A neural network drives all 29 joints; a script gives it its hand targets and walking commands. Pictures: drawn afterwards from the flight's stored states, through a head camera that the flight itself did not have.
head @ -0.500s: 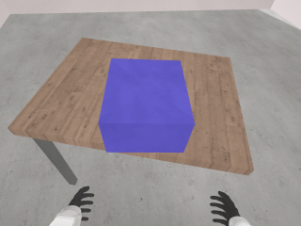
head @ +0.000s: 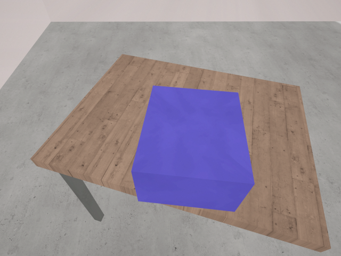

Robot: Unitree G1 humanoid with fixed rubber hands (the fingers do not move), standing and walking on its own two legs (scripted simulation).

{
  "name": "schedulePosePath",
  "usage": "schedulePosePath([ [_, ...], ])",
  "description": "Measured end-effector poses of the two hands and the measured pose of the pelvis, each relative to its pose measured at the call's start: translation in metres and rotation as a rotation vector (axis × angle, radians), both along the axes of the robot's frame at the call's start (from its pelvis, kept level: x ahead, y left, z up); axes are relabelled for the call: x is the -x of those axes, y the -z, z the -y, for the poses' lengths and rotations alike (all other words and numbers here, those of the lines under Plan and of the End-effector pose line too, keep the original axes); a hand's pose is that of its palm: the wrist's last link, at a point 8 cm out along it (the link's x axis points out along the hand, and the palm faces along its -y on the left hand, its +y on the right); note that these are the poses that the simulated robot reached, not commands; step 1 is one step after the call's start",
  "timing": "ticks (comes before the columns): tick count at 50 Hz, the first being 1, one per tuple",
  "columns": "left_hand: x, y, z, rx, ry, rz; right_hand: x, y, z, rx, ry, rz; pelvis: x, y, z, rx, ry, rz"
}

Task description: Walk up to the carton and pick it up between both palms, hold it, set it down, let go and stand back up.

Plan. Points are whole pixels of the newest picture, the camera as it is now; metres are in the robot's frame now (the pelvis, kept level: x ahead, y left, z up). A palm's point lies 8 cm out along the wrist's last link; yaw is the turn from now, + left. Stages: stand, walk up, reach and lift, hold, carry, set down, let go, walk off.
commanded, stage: stand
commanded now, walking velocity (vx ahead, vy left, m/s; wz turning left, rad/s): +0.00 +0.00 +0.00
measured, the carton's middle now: (190, 144) +0.43 -0.04 -0.02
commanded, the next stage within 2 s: none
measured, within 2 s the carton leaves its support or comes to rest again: neither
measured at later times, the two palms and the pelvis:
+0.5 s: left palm out of the picture -0.09 +0.21 -0.15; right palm out of the picture -0.07 -0.22 -0.14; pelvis -0.04 +0.00 +0.00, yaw +1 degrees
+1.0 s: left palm out of the picture -0.16 +0.18 -0.15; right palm out of the picture -0.13 -0.23 -0.15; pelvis -0.09 -0.02 +0.00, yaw +2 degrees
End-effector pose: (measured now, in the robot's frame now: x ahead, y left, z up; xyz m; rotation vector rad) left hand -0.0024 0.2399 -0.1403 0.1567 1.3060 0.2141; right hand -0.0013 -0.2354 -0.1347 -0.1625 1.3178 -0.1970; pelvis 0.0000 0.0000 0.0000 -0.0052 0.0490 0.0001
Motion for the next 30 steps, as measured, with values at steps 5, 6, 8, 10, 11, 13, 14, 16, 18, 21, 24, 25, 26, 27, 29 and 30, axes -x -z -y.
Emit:
schedulePosePath([
  [5, 0.001, 0.005, 0.006, 0.015, -0.007, -0.03, -0.006, 0.004, -0.008, -0.008, -0.007, -0.001, -0.003, 0.002, -0.001, -0.001, -0.003, 0.015],
  [6, 0.002, 0.006, 0.008, 0.019, -0.007, -0.038, -0.005, 0.005, -0.009, -0.009, -0.007, -0.005, -0.003, 0.002, -0.002, -0.001, -0.004, 0.018],
  [8, 0.007, 0.008, 0.011, 0.027, -0.008, -0.057, -0.001, 0.006, -0.011, -0.01, -0.006, -0.018, -0.001, 0.002, -0.002, -0.002, -0.003, 0.024],
  [10, 0.014, 0.009, 0.014, 0.033, -0.007, -0.076, 0.005, 0.007, -0.012, -0.012, -0.005, -0.033, 0.002, 0.002, -0.002, 0.001, -0.006, 0.031],
  [11, 0.017, 0.009, 0.014, 0.035, -0.009, -0.084, 0.009, 0.007, -0.012, -0.012, -0.004, -0.041, 0.004, 0.002, -0.002, 0.0, -0.007, 0.034],
  [13, 0.025, 0.01, 0.015, 0.037, -0.012, -0.099, 0.017, 0.007, -0.013, -0.011, -0.004, -0.054, 0.007, 0.002, -0.002, -0.001, -0.008, 0.041],
  [14, 0.029, 0.01, 0.016, 0.038, -0.013, -0.107, 0.022, 0.007, -0.012, -0.01, -0.004, -0.06, 0.009, 0.002, -0.002, -0.001, -0.01, 0.045],
  [16, 0.038, 0.011, 0.017, 0.041, -0.019, -0.119, 0.031, 0.007, -0.012, -0.009, -0.005, -0.072, 0.014, 0.002, -0.001, -0.001, -0.013, 0.054],
  [18, 0.048, 0.011, 0.017, 0.043, -0.022, -0.13, 0.04, 0.007, -0.012, -0.009, -0.008, -0.083, 0.02, 0.001, -0.001, -0.001, -0.014, 0.063],
  [21, 0.063, 0.011, 0.019, 0.046, -0.025, -0.146, 0.053, 0.007, -0.012, -0.012, -0.011, -0.096, 0.03, 0.001, 0.0, -0.001, -0.018, 0.074],
  [24, 0.08, 0.011, 0.023, 0.054, -0.028, -0.166, 0.067, 0.007, -0.011, -0.015, -0.014, -0.11, 0.04, 0.0, 0.001, -0.002, -0.021, 0.08],
  [25, 0.086, 0.011, 0.025, 0.057, -0.03, -0.173, 0.071, 0.007, -0.011, -0.017, -0.016, -0.114, 0.043, 0.0, 0.001, -0.002, -0.023, 0.081],
  [26, 0.092, 0.011, 0.027, 0.061, -0.031, -0.18, 0.076, 0.007, -0.011, -0.019, -0.018, -0.118, 0.046, 0.0, 0.002, -0.002, -0.024, 0.083],
  [27, 0.098, 0.01, 0.029, 0.065, -0.033, -0.187, 0.08, 0.007, -0.011, -0.022, -0.019, -0.122, 0.05, 0.0, 0.003, -0.001, -0.024, 0.084],
  [29, 0.111, 0.01, 0.032, 0.071, -0.037, -0.2, 0.088, 0.007, -0.011, -0.027, -0.02, -0.131, 0.056, 0.0, 0.004, 0.0, -0.026, 0.086],
  [30, 0.116, 0.01, 0.034, 0.073, -0.039, -0.206, 0.092, 0.007, -0.011, -0.029, -0.021, -0.135, 0.058, 0.0, 0.004, 0.0, -0.026, 0.085],
])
